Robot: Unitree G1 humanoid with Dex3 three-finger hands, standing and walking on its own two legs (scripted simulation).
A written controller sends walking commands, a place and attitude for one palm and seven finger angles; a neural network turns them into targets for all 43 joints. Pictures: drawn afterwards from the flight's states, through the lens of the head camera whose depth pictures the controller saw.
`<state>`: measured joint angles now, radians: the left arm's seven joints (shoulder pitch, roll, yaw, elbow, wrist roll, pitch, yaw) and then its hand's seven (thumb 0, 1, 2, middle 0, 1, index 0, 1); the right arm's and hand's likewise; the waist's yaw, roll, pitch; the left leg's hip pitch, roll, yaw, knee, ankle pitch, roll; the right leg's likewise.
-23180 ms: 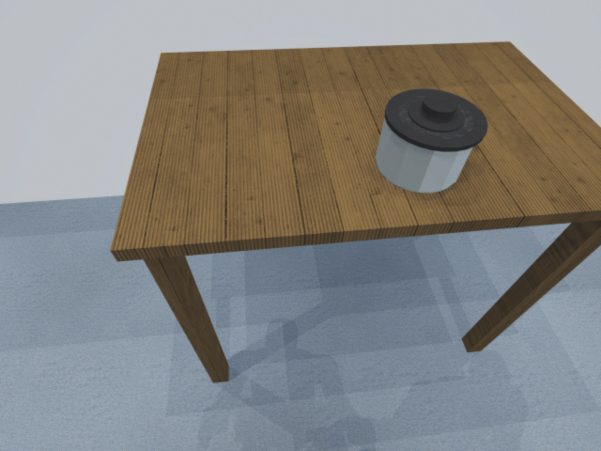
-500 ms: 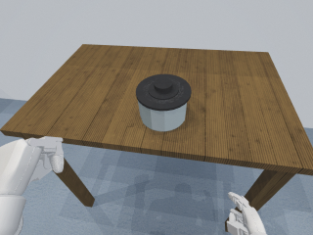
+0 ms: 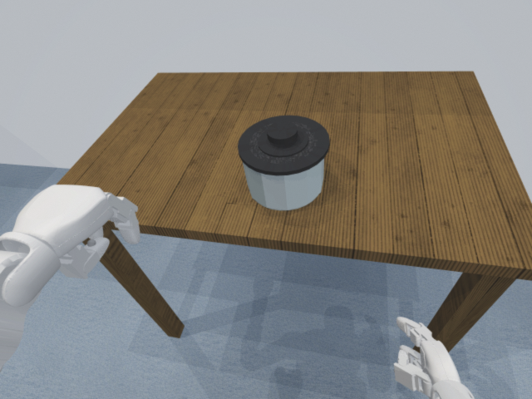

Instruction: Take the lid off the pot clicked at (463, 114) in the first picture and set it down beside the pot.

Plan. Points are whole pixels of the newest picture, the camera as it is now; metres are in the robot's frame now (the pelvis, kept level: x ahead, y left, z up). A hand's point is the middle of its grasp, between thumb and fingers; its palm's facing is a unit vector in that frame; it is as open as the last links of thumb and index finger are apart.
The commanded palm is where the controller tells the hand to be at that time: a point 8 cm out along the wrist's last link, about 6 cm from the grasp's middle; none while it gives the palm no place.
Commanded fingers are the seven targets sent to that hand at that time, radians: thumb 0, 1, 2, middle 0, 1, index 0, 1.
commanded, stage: reach forward and open the fingers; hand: left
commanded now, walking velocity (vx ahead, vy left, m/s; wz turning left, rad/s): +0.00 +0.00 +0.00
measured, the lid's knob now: (282, 132) +0.52 +0.04 +0.14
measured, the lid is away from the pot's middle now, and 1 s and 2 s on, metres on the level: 0.00 0.00 0.00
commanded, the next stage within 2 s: move the open hand above the knob in 0.46 s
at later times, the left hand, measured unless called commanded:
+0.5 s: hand (108, 197) +0.30 +0.24 +0.20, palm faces -0.09 +0.04 -0.99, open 9.9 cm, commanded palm +0.27 +0.23 +0.27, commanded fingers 0.00 -0.34 1.56 -0.86 -0.08 -0.86 -0.08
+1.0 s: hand (154, 166) +0.35 +0.19 +0.20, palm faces -0.09 +0.01 -1.00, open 10.0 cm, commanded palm +0.32 +0.19 +0.27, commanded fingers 0.00 -0.34 1.56 -0.86 -0.08 -0.86 -0.08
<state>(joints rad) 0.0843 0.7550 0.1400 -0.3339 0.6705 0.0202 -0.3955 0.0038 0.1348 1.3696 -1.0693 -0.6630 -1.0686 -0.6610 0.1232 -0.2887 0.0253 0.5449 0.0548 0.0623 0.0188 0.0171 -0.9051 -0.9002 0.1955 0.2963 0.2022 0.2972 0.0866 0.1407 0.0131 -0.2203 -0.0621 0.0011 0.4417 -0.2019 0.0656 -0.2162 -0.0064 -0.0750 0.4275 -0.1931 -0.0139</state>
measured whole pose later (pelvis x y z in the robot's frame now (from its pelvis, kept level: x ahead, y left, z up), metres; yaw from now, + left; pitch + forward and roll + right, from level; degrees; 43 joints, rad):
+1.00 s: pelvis +0.00 +0.00 +0.00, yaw -1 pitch -1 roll +0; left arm -0.48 0.65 -0.11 -0.02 0.77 0.17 -0.48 0.00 -0.34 1.56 -0.87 -0.08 -0.87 -0.08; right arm 0.11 -0.29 0.04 0.56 0.08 0.08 0.04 0.02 -0.91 -0.90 0.19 0.30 0.20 0.30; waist 0.05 0.13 0.00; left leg -0.24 -0.08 0.02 0.45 -0.20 0.07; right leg -0.26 -0.02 -0.06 0.49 -0.22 -0.01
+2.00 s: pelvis +0.03 -0.01 +0.00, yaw -2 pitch +3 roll +1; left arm -0.98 0.38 -0.36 0.49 0.84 0.34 -0.38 0.00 -0.34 1.56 -0.87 -0.08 -0.87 -0.08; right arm 0.14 -0.28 0.04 0.63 0.08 0.14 0.04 0.02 -0.91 -0.90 0.19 0.30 0.20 0.30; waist -0.03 0.11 -0.05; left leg -0.27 -0.07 0.03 0.44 -0.23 0.05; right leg -0.31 -0.01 -0.04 0.52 -0.26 -0.03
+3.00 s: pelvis +0.03 +0.01 +0.00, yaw -2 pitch +5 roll +1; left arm -1.18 0.26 -0.39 0.79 0.85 0.34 -0.34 0.00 -0.34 1.56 -0.87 -0.08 -0.87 -0.08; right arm 0.20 -0.26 0.03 0.67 0.07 0.10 0.04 0.01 -0.91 -0.90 0.19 0.30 0.20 0.30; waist -0.05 0.09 -0.07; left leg -0.28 -0.09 0.04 0.41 -0.23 0.08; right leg -0.33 -0.03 -0.03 0.49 -0.25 0.00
